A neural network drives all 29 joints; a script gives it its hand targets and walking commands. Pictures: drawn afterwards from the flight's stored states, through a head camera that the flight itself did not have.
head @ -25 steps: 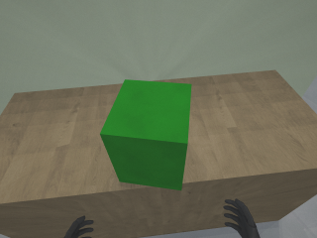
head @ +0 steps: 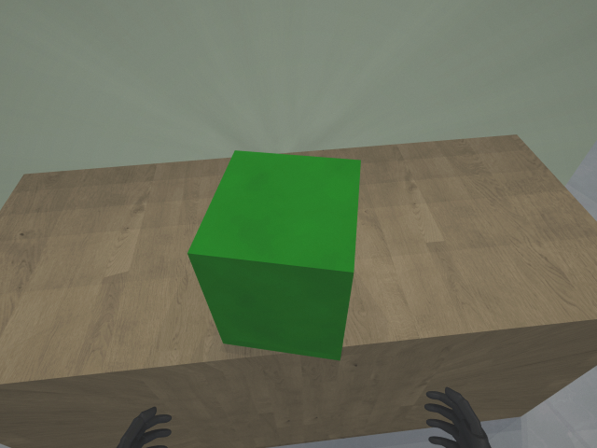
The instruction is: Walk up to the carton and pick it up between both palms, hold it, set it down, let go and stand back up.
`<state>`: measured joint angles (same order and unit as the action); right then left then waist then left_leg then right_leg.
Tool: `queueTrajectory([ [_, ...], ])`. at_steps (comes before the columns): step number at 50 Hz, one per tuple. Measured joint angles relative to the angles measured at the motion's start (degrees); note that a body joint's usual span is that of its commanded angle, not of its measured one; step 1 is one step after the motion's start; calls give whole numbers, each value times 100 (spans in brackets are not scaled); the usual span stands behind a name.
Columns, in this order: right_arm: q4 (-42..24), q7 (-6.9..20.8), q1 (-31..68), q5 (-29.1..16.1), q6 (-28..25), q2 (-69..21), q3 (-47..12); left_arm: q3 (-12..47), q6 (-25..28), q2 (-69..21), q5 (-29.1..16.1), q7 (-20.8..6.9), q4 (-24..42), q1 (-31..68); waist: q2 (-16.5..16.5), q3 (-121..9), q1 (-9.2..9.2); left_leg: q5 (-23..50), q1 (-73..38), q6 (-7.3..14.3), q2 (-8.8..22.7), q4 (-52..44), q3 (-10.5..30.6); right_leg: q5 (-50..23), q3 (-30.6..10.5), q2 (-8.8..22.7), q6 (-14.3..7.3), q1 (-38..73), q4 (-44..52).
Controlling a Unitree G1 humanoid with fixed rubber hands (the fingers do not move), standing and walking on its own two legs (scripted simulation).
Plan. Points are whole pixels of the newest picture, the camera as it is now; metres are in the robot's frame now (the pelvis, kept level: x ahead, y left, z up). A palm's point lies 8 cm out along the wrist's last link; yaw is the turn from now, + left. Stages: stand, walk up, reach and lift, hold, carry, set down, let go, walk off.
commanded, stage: stand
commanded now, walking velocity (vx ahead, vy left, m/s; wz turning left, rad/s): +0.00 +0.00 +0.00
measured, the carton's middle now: (288, 256) +0.41 +0.00 +0.00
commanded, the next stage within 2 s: none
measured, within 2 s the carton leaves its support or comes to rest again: neither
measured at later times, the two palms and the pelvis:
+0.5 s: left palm out of the picture +0.16 +0.23 -0.07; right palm out of the picture +0.07 -0.27 -0.10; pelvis +0.00 +0.00 +0.00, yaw +0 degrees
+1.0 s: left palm out of the picture +0.15 +0.23 -0.07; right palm out of the picture +0.07 -0.27 -0.11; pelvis +0.00 +0.00 +0.00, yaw +0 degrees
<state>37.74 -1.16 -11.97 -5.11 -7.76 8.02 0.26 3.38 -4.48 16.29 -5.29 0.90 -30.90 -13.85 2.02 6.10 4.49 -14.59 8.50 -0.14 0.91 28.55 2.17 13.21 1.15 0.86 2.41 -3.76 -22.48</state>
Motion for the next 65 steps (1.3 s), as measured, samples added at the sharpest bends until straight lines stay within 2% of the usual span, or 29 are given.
queueTrajectory([
  [5, 188, 0, -90, 0, 408, 424, 0, -38, 277, 0, 89, -14, -3, -42, -16, -70, 1, 0, 44, 14, -3, 0, 0, -1, 0, 3, 0, -44, 0],
  [12, 379, 6, -310, 0, 550, 800, -2, -38, 374, -1, 96, -33, -5, -43, -39, -80, 1, 0, 74, 15, -3, 0, 0, -1, 0, 3, 0, -74, -1],
  [65, 599, 88, -359, 1, 581, 836, -2, -38, 384, -1, 97, -41, -11, -148, -2, -144, 1, 76, 65, 15, -2, 0, 0, -38, 0, 3, -1, -96, -69],
])
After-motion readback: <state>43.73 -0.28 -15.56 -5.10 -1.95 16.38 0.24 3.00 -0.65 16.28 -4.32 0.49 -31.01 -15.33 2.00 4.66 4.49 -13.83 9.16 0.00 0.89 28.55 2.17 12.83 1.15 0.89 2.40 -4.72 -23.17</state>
